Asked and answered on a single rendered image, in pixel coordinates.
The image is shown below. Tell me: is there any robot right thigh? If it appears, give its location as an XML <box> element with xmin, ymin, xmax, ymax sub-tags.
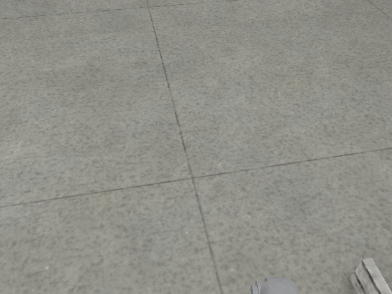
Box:
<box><xmin>251</xmin><ymin>277</ymin><xmax>299</xmax><ymax>294</ymax></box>

